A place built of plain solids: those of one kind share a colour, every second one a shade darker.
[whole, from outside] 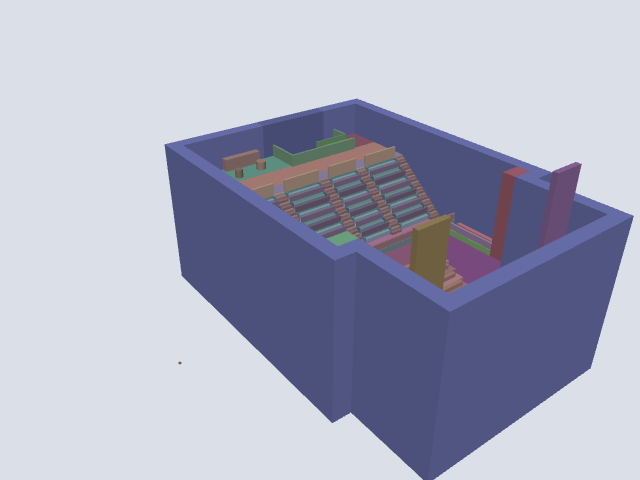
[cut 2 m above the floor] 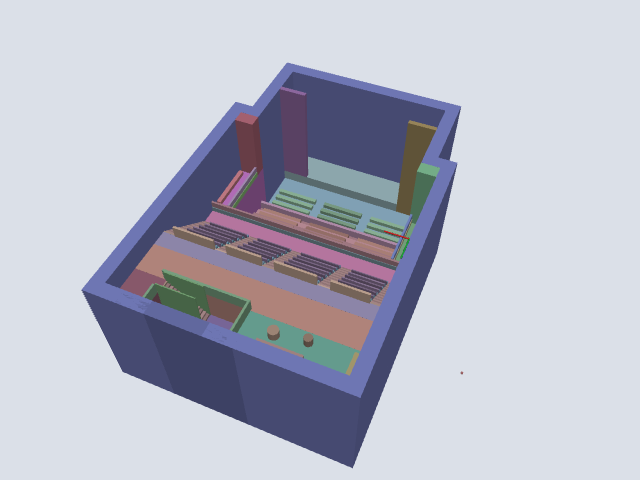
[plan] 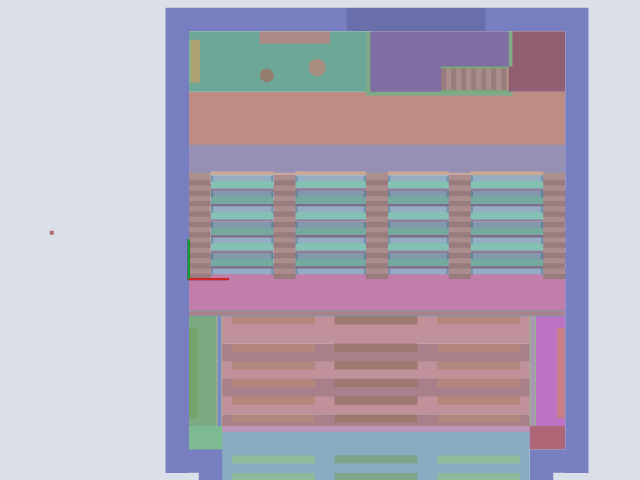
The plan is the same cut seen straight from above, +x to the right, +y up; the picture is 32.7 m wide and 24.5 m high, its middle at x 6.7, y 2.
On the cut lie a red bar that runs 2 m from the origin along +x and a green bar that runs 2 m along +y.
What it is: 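An old music hall's upper gallery; 7 rows of benches on tiers raked at 39 degrees, three risers of 212 mm to a row 0.80 m deep, in one bank; 5 stepped aisles, 1.12 m broad, run down between the bench ends or along a side wall to the front gangway, 1.60 m clear before the parapet; there one must stop and turn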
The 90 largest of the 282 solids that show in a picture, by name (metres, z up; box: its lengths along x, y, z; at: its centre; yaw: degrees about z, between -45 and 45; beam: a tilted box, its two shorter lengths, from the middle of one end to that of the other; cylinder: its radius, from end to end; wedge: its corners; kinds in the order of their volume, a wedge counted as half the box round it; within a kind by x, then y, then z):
{
 "wall_plaster_1": {"box": [1.2, 16.52, 13.55], "at": [-0.59, -1.63, -3.58]},
 "wall_plaster_2": {"box": [1.2, 9.63, 13.55], "at": [-0.59, 9.05, -3.58]},
 "wall_plaster_3": {"box": [2.9, 1.2, 13.55], "at": [0.26, -9.29, -3.58]},
 "wall_plaster_4": {"box": [1.2, 5.5, 13.55], "at": [1.11, -14.84, -3.58]},
 "wall_plaster_5": {"box": [1.2, 5.8, 13.55], "at": [1.11, -11.59, -3.58]},
 "wall_plaster_6": {"box": [11.65, 1.2, 13.55], "at": [4.64, 13.26, -3.58]},
 "wall_plaster_7": {"box": [18.1, 1.2, 13.55], "at": [9.56, -16.99, -3.58]},
 "wall_plaster_8": {"box": [9.47, 1.2, 13.55], "at": [12.8, 13.26, -3.58]},
 "wall_plaster_9": {"box": [5.28, 1.2, 13.55], "at": [17.77, 13.26, -3.58]},
 "wall_plaster_10": {"box": [1.2, 5.5, 13.55], "at": [18.01, -14.84, -3.58]},
 "wall_plaster_11": {"box": [1.2, 5.8, 13.55], "at": [18.01, -11.59, -3.58]},
 "wall_plaster_12": {"box": [3.0, 1.2, 13.55], "at": [18.91, -9.29, -3.58]},
 "wall_plaster_13": {"box": [1.2, 16.52, 13.55], "at": [19.81, -1.63, -3.58]},
 "wall_plaster_14": {"box": [1.2, 9.63, 13.55], "at": [19.81, 9.05, -3.58]},
 "floor_floorboards_1": {"box": [3.2, 0.8, 6.54], "at": [2.73, 0.94, -7.08]},
 "floor_floorboards_2": {"box": [3.2, 0.8, 7.17], "at": [2.73, 1.73, -6.77]},
 "floor_floorboards_3": {"box": [3.2, 0.8, 7.81], "at": [2.73, 2.53, -6.45]},
 "floor_floorboards_4": {"box": [3.2, 0.8, 8.44], "at": [2.73, 3.32, -6.13]},
 "floor_floorboards_5": {"box": [3.2, 0.8, 9.08], "at": [2.73, 4.12, -5.81]},
 "floor_floorboards_6": {"box": [3.2, 0.8, 9.72], "at": [2.73, 4.91, -5.49]},
 "floor_floorboards_7": {"box": [3.6, 0.8, 6.54], "at": [7.25, 0.94, -7.08]},
 "floor_floorboards_8": {"box": [3.6, 0.8, 7.17], "at": [7.25, 1.73, -6.77]},
 "floor_floorboards_9": {"box": [3.6, 0.8, 7.81], "at": [7.25, 2.53, -6.45]},
 "floor_floorboards_10": {"box": [3.6, 0.8, 8.44], "at": [7.25, 3.32, -6.13]},
 "floor_floorboards_11": {"box": [3.6, 0.8, 9.08], "at": [7.25, 4.12, -5.81]},
 "floor_floorboards_12": {"box": [3.6, 0.8, 9.72], "at": [7.25, 4.91, -5.49]},
 "floor_floorboards_13": {"box": [3.6, 0.12, 10.35], "at": [7.25, 5.37, -5.18]},
 "floor_floorboards_14": {"box": [3.1, 0.8, 6.54], "at": [11.72, 0.94, -7.08]},
 "floor_floorboards_15": {"box": [3.1, 0.8, 7.17], "at": [11.72, 1.73, -6.77]},
 "floor_floorboards_16": {"box": [3.1, 0.8, 7.81], "at": [11.72, 2.53, -6.45]},
 "floor_floorboards_17": {"box": [3.1, 0.8, 8.44], "at": [11.72, 3.32, -6.13]},
 "floor_floorboards_18": {"box": [3.1, 0.8, 9.08], "at": [11.72, 4.12, -5.81]},
 "floor_floorboards_19": {"box": [3.1, 0.8, 9.72], "at": [11.72, 4.91, -5.49]},
 "floor_floorboards_20": {"box": [3.1, 0.12, 10.35], "at": [11.72, 5.37, -5.18]},
 "floor_floorboards_21": {"box": [3.7, 0.8, 6.54], "at": [16.24, 0.94, -7.08]},
 "floor_floorboards_22": {"box": [3.7, 0.8, 7.17], "at": [16.24, 1.73, -6.77]},
 "floor_floorboards_23": {"box": [3.7, 0.8, 7.81], "at": [16.24, 2.53, -6.45]},
 "floor_floorboards_24": {"box": [3.7, 0.8, 8.44], "at": [16.24, 3.32, -6.13]},
 "floor_floorboards_25": {"box": [3.7, 0.8, 9.08], "at": [16.24, 4.12, -5.81]},
 "floor_floorboards_26": {"box": [3.7, 0.8, 9.72], "at": [16.24, 4.91, -5.49]},
 "floor_floorboards_27": {"box": [3.7, 0.12, 10.35], "at": [16.24, 5.37, -5.18]},
 "floor_bay0a_carpet_1": {"box": [19.2, 2.7, 10.35], "at": [9.61, 8.21, -5.18]},
 "floor_bay1a_carpet_1": {"box": [9.25, 3.1, 10.35], "at": [4.64, 11.11, -5.18]},
 "floor_rear_carpet_1": {"box": [19.2, 1.43, 10.35], "at": [9.61, 6.15, -5.18]},
 "floor_hall0a_carpet_1": {"box": [19.2, 2.43, 5.9], "at": [9.61, -0.67, -7.4]},
 "floor_circ_carpet_1": {"box": [15.7, 0.9, 1.2], "at": [9.56, -7.34, -9.75]},
 "floor_circ_carpet_2": {"box": [15.7, 0.9, 1.62], "at": [9.56, -6.44, -9.54]},
 "floor_circ_carpet_3": {"box": [15.7, 0.9, 2.04], "at": [9.56, -5.54, -9.33]},
 "floor_circ_carpet_4": {"box": [15.7, 0.9, 2.46], "at": [9.56, -4.64, -9.12]},
 "floor_circ_carpet_5": {"box": [15.7, 0.9, 2.88], "at": [9.56, -3.74, -8.91]},
 "floor_circ_carpet_6": {"box": [15.7, 1.4, 3.3], "at": [9.56, -2.59, -8.7]},
 "floor_lob_concrete_1": {"box": [7.07, 3.1, 7.55], "at": [12.8, 11.11, -6.58]},
 "floor_bay1b_carpet_1": {"box": [2.88, 3.1, 10.35], "at": [17.77, 11.11, -5.18]},
 "floor_stage_floorboards_1": {"box": [15.7, 3.1, 1.5], "at": [9.56, -14.84, -9.6]},
 "floor_slipe_carpet_1": {"box": [1.8, 6.8, 5.9], "at": [18.31, -5.29, -7.4]},
 "floor_slipw_carpet_1": {"box": [1.7, 6.8, 5.9], "at": [0.86, -5.29, -7.4]},
 "floor_stalls_carpet_1": {"box": [15.7, 5.5, 0.4], "at": [9.56, -10.54, -10.15]},
 "step_1": {"box": [1.12, 0.33, 3.44], "at": [0.57, 4.15, -2.78]},
 "step_2": {"box": [1.12, 0.33, 3.65], "at": [0.57, 4.41, -2.67]},
 "step_3": {"box": [1.12, 0.33, 3.87], "at": [0.57, 4.68, -2.57]},
 "step_4": {"box": [1.12, 0.33, 4.08], "at": [0.57, 4.94, -2.46]},
 "step_5": {"box": [1.12, 0.33, 4.29], "at": [0.57, 5.21, -2.36]},
 "step_6": {"box": [1.12, 0.33, 3.65], "at": [4.89, 4.41, -2.67]},
 "step_7": {"box": [1.12, 0.33, 3.87], "at": [4.89, 4.68, -2.57]},
 "step_8": {"box": [1.12, 0.33, 4.08], "at": [4.89, 4.94, -2.46]},
 "step_9": {"box": [1.12, 0.33, 4.29], "at": [4.89, 5.21, -2.36]},
 "step_10": {"box": [1.12, 0.33, 3.65], "at": [9.61, 4.41, -2.67]},
 "step_11": {"box": [1.12, 0.33, 3.87], "at": [9.61, 4.68, -2.57]},
 "step_12": {"box": [1.12, 0.33, 4.08], "at": [9.61, 4.94, -2.46]},
 "step_13": {"box": [1.12, 0.33, 4.29], "at": [9.61, 5.21, -2.36]},
 "step_14": {"box": [1.12, 0.33, 3.65], "at": [13.83, 4.41, -2.67]},
 "step_15": {"box": [1.12, 0.33, 3.87], "at": [13.83, 4.68, -2.57]},
 "step_16": {"box": [1.12, 0.33, 4.08], "at": [13.83, 4.94, -2.46]},
 "step_17": {"box": [1.12, 0.33, 4.29], "at": [13.83, 5.21, -2.36]},
 "step_18": {"box": [1.12, 0.33, 3.44], "at": [18.65, 4.15, -2.78]},
 "step_19": {"box": [1.12, 0.33, 3.65], "at": [18.65, 4.41, -2.67]},
 "step_20": {"box": [1.12, 0.33, 3.87], "at": [18.65, 4.68, -2.57]},
 "step_21": {"box": [1.12, 0.33, 4.08], "at": [18.65, 4.94, -2.46]},
 "step_22": {"box": [1.12, 0.33, 4.29], "at": [18.65, 5.21, -2.36]},
 "wall_slipende_plaster_1": {"box": [1.8, 1.2, 13.55], "at": [18.31, -8.09, -3.58]},
 "wall_slipendw_plaster_1": {"box": [1.7, 1.2, 13.55], "at": [0.86, -8.09, -3.58]},
 "wall_prose_plaster_1": {"box": [2.67, 0.45, 16.35], "at": [16.08, -13.51, -2.18]},
 "wall_prosw_plaster_1": {"box": [2.67, 0.45, 16.35], "at": [3.05, -13.51, -2.18]},
 "parapet_circ_plaster_1": {"box": [15.7, 0.3, 0.9], "at": [9.56, -7.64, -8.75]},
 "parapet_front_plaster_1": {"box": [19.2, 0.3, 0.55], "at": [9.61, -1.74, -4.23]},
 "counter_timber_1": {"box": [3.6, 0.65, 1.17], "at": [5.41, 12.34, 0.54]},
 "wall_1": {"box": [3.35, 0.1, 3.95], "at": [14.54, 9.61, -0.88]},
 "wall_2": {"box": [3.35, 0.1, 3.95], "at": [14.54, 10.8, -0.88]},
 "rail_front_1": {"box": [19.2, 0.2, 0.6], "at": [9.61, -1.74, -3.65]},
 "rail_well_1": {"box": [7.47, 0.2, 1.1], "at": [12.8, 9.46, 0.55]}
}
